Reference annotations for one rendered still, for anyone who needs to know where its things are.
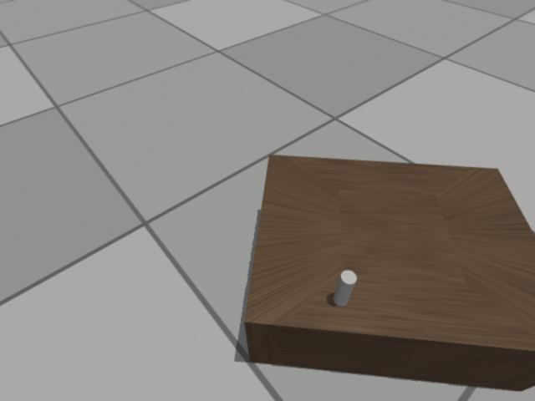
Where can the can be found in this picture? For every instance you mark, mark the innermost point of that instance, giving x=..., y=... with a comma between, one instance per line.
x=345, y=287

